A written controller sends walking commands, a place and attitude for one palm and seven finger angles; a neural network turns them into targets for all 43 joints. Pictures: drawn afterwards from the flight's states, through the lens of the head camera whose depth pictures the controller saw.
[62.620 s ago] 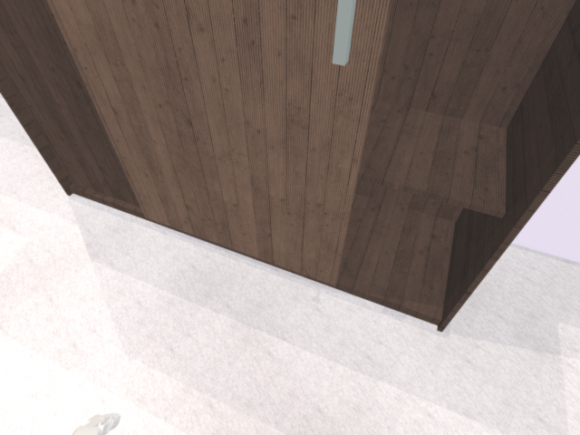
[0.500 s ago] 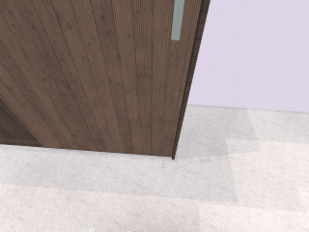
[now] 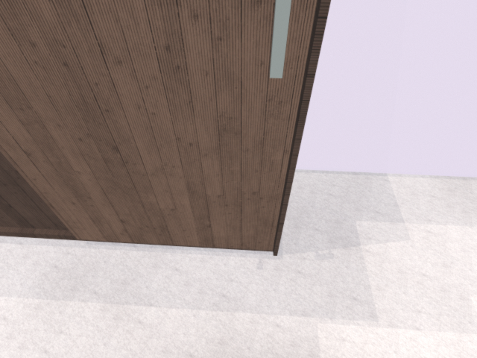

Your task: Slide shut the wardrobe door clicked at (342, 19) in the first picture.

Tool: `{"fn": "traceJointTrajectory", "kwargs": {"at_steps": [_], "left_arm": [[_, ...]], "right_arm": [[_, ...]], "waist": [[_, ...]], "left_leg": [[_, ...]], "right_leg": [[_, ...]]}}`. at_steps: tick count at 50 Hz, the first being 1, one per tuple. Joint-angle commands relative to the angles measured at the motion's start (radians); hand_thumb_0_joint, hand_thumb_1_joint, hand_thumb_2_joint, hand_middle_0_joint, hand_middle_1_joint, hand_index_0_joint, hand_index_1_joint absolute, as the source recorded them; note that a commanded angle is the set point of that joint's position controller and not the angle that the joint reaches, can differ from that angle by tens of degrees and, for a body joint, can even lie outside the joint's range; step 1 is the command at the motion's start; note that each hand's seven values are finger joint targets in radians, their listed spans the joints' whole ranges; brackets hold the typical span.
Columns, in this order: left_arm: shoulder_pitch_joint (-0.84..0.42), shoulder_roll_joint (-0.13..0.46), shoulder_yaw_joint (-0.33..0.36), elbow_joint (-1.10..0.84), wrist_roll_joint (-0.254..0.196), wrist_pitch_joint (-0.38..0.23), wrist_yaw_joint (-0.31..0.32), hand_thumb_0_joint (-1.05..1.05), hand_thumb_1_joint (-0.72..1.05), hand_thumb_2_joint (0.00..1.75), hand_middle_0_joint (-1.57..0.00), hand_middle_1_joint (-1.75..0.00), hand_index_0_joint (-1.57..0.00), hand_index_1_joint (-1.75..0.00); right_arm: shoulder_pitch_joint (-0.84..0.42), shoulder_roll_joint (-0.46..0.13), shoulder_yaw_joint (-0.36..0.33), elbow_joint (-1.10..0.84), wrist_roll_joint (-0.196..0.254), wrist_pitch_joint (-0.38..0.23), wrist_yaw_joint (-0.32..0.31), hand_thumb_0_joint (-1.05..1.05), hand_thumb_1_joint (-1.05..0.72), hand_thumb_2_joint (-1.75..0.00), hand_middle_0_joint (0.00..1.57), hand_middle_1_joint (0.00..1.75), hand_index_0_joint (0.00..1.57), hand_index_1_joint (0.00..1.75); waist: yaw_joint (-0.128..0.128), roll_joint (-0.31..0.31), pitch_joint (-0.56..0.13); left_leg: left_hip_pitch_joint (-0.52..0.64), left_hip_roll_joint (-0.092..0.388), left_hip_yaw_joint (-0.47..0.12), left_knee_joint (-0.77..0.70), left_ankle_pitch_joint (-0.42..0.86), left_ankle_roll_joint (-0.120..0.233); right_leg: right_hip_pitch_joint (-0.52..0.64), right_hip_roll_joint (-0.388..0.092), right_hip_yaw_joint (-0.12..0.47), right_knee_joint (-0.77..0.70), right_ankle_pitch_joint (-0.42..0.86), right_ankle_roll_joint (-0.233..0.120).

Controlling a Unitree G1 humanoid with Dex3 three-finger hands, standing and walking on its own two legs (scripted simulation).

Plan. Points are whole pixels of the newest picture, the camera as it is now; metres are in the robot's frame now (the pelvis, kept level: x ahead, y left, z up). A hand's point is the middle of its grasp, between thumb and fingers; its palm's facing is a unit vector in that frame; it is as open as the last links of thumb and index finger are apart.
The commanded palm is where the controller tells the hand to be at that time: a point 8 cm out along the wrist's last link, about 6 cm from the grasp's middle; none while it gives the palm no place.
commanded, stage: let the arm hang, fingers relaxed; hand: left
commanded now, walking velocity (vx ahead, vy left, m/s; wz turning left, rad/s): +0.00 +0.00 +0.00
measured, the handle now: (281, 13) +0.64 -0.05 +0.27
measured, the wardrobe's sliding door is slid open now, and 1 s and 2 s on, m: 0.00 0.00 0.00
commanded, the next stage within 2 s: look to check the result in 0.28 s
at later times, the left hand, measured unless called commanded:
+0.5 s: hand out of the picture +0.03 +0.17 -0.18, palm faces +0.00 -0.98 -0.19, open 7.4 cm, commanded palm none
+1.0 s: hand out of the picture +0.06 +0.18 -0.17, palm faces +0.00 -0.98 -0.21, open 7.4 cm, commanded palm none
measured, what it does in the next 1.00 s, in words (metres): stands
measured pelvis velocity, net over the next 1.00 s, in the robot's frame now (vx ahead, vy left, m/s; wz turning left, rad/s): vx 0.04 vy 0.00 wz -0.01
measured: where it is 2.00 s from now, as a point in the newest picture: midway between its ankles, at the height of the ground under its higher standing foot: outside the picture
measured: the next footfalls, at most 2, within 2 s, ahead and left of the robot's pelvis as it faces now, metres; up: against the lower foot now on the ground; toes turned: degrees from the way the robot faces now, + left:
none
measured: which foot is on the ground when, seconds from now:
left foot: down 0.00-1.00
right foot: down 0.00-1.00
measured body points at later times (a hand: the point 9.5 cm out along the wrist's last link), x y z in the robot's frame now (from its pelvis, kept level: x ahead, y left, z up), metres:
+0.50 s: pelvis +0.02 +0.00 +0.00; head +0.04 +0.00 +0.45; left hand +0.03 +0.22 -0.16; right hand +0.02 -0.23 -0.16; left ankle +0.03 +0.09 -0.74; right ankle +0.02 -0.13 -0.74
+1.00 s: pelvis +0.04 +0.00 +0.00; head +0.06 -0.01 +0.45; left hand +0.06 +0.23 -0.15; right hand +0.05 -0.24 -0.16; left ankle +0.03 +0.09 -0.74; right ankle +0.02 -0.13 -0.74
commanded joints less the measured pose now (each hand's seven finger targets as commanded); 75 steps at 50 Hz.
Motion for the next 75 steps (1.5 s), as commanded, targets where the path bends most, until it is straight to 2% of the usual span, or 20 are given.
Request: {"fn": "traceJointTrajectory", "kwargs": {"at_steps": [1, 6, 8, 9, 13, 20, 26, 29, 35, 41, 43, 49, 56, 61, 70, 73, 75], "left_arm": [[0.045, 0.098, 0.020, -0.013, 0.003, -0.021, 0.011, 0.00, 0.90, 0.90, -0.20, -0.30, -0.20, -0.30], [0.049, 0.087, 0.019, 0.002, 0.004, -0.024, 0.012, 0.00, 0.90, 0.90, -0.20, -0.30, -0.20, -0.30], [0.053, 0.084, 0.019, 0.005, 0.005, -0.026, 0.012, 0.00, 0.90, 0.90, -0.20, -0.30, -0.20, -0.30], [0.055, 0.091, 0.019, 0.004, 0.005, -0.027, 0.013, 0.00, 0.90, 0.90, -0.20, -0.30, -0.20, -0.30], [0.050, 0.084, 0.020, 0.011, 0.004, -0.029, 0.012, 0.00, 0.90, 0.90, -0.20, -0.30, -0.20, -0.30], [0.046, 0.091, 0.021, 0.018, 0.002, -0.031, 0.015, 0.00, 0.90, 0.90, -0.20, -0.30, -0.20, -0.30], [0.037, 0.095, 0.022, 0.020, 0.002, -0.028, 0.015, 0.00, 0.90, 0.90, -0.20, -0.30, -0.20, -0.30], [0.036, 0.106, 0.024, 0.015, 0.002, -0.030, 0.015, 0.00, 0.90, 0.90, -0.20, -0.30, -0.20, -0.30], [0.018, 0.111, 0.025, 0.015, 0.002, -0.029, 0.015, 0.00, 0.90, 0.90, -0.20, -0.30, -0.20, -0.30], [0.004, 0.121, 0.030, 0.011, 0.001, -0.030, 0.014, 0.00, 0.90, 0.90, -0.20, -0.30, -0.20, -0.30], [-0.001, 0.123, 0.030, 0.009, 0.001, -0.030, 0.014, 0.00, 0.90, 0.90, -0.20, -0.30, -0.20, -0.30], [0.001, 0.137, 0.033, 0.006, 0.001, -0.033, 0.013, 0.00, 0.90, 0.90, -0.20, -0.30, -0.20, -0.30], [-0.018, 0.142, 0.033, 0.007, 0.001, -0.032, 0.013, 0.00, 0.90, 0.90, -0.20, -0.30, -0.20, -0.30], [-0.025, 0.155, 0.034, 0.004, 0.001, -0.034, 0.012, 0.00, 0.90, 0.90, -0.20, -0.30, -0.20, -0.30], [-0.044, 0.176, 0.039, 0.000, 0.001, -0.034, 0.010, 0.00, 0.90, 0.90, -0.20, -0.30, -0.20, -0.30], [-0.053, 0.184, 0.039, -0.002, 0.000, -0.036, 0.010, 0.00, 0.90, 0.90, -0.20, -0.30, -0.20, -0.30], [-0.053, 0.189, 0.041, -0.004, 0.001, -0.037, 0.010, 0.00, 0.90, 0.90, -0.20, -0.30, -0.20, -0.30]], "right_arm": [[0.047, -0.111, -0.027, -0.015, -0.001, -0.014, -0.012, 0.00, -0.90, -0.90, 0.20, 0.30, 0.20, 0.30], [0.036, -0.103, -0.027, -0.005, 0.000, -0.014, -0.014, 0.00, -0.90, -0.90, 0.20, 0.30, 0.20, 0.30], [0.029, -0.104, -0.028, -0.003, 0.000, -0.014, -0.014, 0.00, -0.90, -0.90, 0.20, 0.30, 0.20, 0.30], [0.032, -0.107, -0.028, -0.004, 0.002, -0.013, -0.013, 0.00, -0.90, -0.90, 0.20, 0.30, 0.20, 0.30], [0.023, -0.112, -0.027, 0.001, 0.001, -0.019, -0.017, 0.00, -0.90, -0.90, 0.20, 0.30, 0.20, 0.30], [0.010, -0.117, -0.026, 0.007, 0.003, -0.022, -0.019, 0.00, -0.90, -0.90, 0.20, 0.30, 0.20, 0.30], [0.004, -0.121, -0.025, 0.015, 0.002, -0.020, -0.020, 0.00, -0.90, -0.90, 0.20, 0.30, 0.20, 0.30], [0.003, -0.128, -0.027, 0.012, 0.004, -0.021, -0.020, 0.00, -0.90, -0.90, 0.20, 0.30, 0.20, 0.30], [-0.009, -0.131, -0.025, 0.015, 0.002, -0.021, -0.019, 0.00, -0.90, -0.90, 0.20, 0.30, 0.20, 0.30], [-0.015, -0.141, -0.027, 0.016, 0.002, -0.024, -0.020, 0.00, -0.90, -0.90, 0.20, 0.30, 0.20, 0.30], [-0.023, -0.145, -0.028, 0.017, 0.002, -0.024, -0.020, 0.00, -0.90, -0.90, 0.20, 0.30, 0.20, 0.30], [-0.032, -0.157, -0.029, 0.012, 0.004, -0.026, -0.020, 0.00, -0.90, -0.90, 0.20, 0.30, 0.20, 0.30], [-0.051, -0.167, -0.030, 0.013, 0.002, -0.023, -0.021, 0.00, -0.90, -0.90, 0.20, 0.30, 0.20, 0.30], [-0.060, -0.182, -0.032, 0.010, 0.003, -0.025, -0.020, 0.00, -0.90, -0.90, 0.20, 0.30, 0.20, 0.30], [-0.086, -0.204, -0.034, 0.008, 0.003, -0.027, -0.019, 0.00, -0.90, -0.90, 0.20, 0.30, 0.20, 0.30], [-0.091, -0.216, -0.036, 0.006, 0.002, -0.027, -0.020, 0.00, -0.90, -0.90, 0.20, 0.30, 0.20, 0.30], [-0.098, -0.218, -0.038, 0.004, 0.003, -0.029, -0.019, 0.00, -0.90, -0.90, 0.20, 0.30, 0.20, 0.30]], "waist": [[0.005, -0.020, 0.028], [0.002, -0.031, 0.038], [0.002, -0.014, 0.032], [0.001, -0.029, 0.025], [0.002, -0.003, 0.009], [0.004, -0.027, -0.006], [0.005, -0.018, 0.015], [0.006, -0.024, -0.001], [0.006, -0.025, 0.012], [0.006, -0.027, -0.008], [0.007, -0.016, 0.005], [0.008, -0.029, -0.027], [0.005, -0.016, 0.007], [0.004, -0.034, -0.023], [0.005, -0.015, -0.029], [0.004, -0.037, -0.040], [0.006, -0.022, -0.050]], "left_leg": [[0.000, 0.126, -0.122, -0.117, -0.069, 0.007], [0.017, 0.120, -0.110, -0.110, -0.055, 0.004], [0.027, 0.119, -0.105, -0.106, -0.051, 0.003], [0.033, 0.120, -0.103, -0.100, -0.042, 0.002], [0.045, 0.123, -0.103, -0.099, 0.005, 0.003], [0.076, 0.128, -0.095, -0.078, 0.096, 0.003], [0.071, 0.128, -0.095, -0.087, 0.085, 0.001], [0.082, 0.131, -0.094, -0.081, 0.108, 0.003], [0.080, 0.132, -0.093, -0.087, 0.116, 0.000], [0.093, 0.134, -0.095, -0.088, 0.141, -0.001], [0.088, 0.133, -0.096, -0.091, 0.135, -0.001], [0.115, 0.135, -0.092, -0.081, 0.172, 0.000], [0.108, 0.136, -0.092, -0.092, 0.162, -0.004], [0.126, 0.139, -0.093, -0.090, 0.174, -0.004], [0.135, 0.143, -0.095, -0.094, 0.193, -0.005], [0.144, 0.145, -0.095, -0.095, 0.209, -0.006], [0.155, 0.144, -0.093, -0.088, 0.233, -0.005]], "right_leg": [[-0.029, -0.065, 0.055, -0.078, -0.042, -0.049], [-0.040, -0.067, 0.063, -0.089, -0.043, -0.048], [-0.039, -0.070, 0.063, -0.093, -0.042, -0.047], [-0.036, -0.066, 0.064, -0.094, -0.041, -0.048], [-0.016, -0.070, 0.062, -0.085, -0.004, -0.047], [0.008, -0.077, 0.058, -0.083, 0.055, -0.045], [0.011, -0.076, 0.059, -0.090, 0.040, -0.044], [0.026, -0.075, 0.060, -0.089, 0.060, -0.046], [0.029, -0.079, 0.057, -0.088, 0.069, -0.044], [0.047, -0.080, 0.056, -0.083, 0.087, -0.044], [0.046, -0.080, 0.057, -0.088, 0.082, -0.044], [0.064, -0.084, 0.056, -0.089, 0.119, -0.046], [0.054, -0.085, 0.060, -0.096, 0.119, -0.047], [0.067, -0.088, 0.061, -0.096, 0.135, -0.046], [0.080, -0.091, 0.061, -0.098, 0.147, -0.046], [0.087, -0.091, 0.058, -0.094, 0.168, -0.047], [0.091, -0.095, 0.061, -0.093, 0.192, -0.048]]}}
